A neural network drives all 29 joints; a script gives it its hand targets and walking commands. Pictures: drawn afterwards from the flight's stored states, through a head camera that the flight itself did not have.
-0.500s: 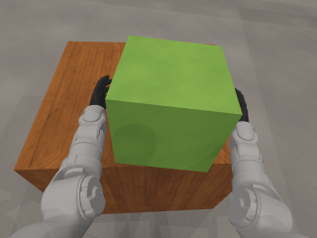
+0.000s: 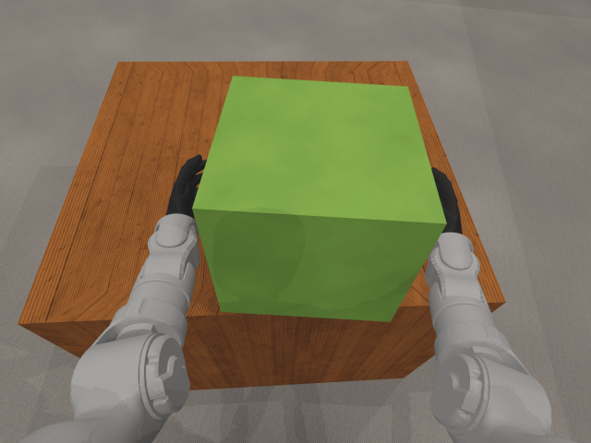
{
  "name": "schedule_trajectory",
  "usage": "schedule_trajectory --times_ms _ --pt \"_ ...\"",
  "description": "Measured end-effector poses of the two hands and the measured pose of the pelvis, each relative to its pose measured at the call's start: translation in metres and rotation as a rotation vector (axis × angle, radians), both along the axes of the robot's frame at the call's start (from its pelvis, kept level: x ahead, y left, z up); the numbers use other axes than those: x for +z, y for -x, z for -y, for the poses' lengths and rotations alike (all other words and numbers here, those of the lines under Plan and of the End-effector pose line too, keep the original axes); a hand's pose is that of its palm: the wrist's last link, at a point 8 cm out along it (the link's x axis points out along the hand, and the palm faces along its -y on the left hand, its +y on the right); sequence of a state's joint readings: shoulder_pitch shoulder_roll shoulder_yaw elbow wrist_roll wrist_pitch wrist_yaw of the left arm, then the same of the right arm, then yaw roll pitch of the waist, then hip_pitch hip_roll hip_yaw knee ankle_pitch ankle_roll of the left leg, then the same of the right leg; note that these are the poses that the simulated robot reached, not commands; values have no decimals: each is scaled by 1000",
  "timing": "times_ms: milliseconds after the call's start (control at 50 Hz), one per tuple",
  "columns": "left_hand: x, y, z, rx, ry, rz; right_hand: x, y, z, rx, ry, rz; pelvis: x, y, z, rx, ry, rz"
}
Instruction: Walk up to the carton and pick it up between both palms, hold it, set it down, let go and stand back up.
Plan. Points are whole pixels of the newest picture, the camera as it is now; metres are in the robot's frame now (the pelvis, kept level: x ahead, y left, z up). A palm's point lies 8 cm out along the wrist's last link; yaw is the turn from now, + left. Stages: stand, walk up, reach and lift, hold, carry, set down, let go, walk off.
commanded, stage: set down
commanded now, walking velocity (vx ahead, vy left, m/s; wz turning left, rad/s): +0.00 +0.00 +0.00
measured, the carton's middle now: (312, 201) +0.48 -0.03 +0.01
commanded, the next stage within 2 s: none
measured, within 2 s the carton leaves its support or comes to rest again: rests again in 0.64 s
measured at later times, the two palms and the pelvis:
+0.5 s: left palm (181, 218) +0.42 +0.16 +0.05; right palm (443, 233) +0.39 -0.21 +0.05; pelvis -0.02 +0.00 +0.00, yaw -1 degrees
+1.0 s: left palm (181, 221) +0.41 +0.16 +0.04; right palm (443, 236) +0.39 -0.21 +0.05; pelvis -0.02 +0.00 +0.00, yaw +0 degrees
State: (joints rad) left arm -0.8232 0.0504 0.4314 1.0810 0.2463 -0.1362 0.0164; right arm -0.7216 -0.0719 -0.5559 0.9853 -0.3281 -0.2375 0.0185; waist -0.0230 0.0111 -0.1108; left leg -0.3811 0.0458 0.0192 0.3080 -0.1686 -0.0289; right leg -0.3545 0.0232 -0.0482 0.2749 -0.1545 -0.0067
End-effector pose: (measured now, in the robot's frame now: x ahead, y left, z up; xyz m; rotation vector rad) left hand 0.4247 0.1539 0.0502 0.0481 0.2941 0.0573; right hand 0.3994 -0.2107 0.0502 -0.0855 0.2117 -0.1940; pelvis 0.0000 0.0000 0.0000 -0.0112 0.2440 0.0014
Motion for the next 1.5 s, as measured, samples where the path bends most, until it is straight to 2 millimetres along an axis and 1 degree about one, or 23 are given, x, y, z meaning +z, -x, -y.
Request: schedule_trajectory --times_ms 140,320,440,780,1500 --pt "-3 4 -2 4 11 12 1 2 -2 4 10 11 0 7 0 -3 -2 -7" --pt "-2 7 -3 -5 7 11 -2 10 -3 -10 -4 10 0 17 -4 -10 -4 -11" --pt "-3 9 -2 -1 10 8 -2 11 -2 -7 -1 8 0 21 -5 -12 -5 -14" --pt "-4 11 -2 1 12 14 -3 13 -3 -7 4 12 0 17 -3 -7 -6 3" --pt "-9 14 -3 1 13 32 -7 16 -3 -7 11 20 0 21 -5 -9 -9 10"
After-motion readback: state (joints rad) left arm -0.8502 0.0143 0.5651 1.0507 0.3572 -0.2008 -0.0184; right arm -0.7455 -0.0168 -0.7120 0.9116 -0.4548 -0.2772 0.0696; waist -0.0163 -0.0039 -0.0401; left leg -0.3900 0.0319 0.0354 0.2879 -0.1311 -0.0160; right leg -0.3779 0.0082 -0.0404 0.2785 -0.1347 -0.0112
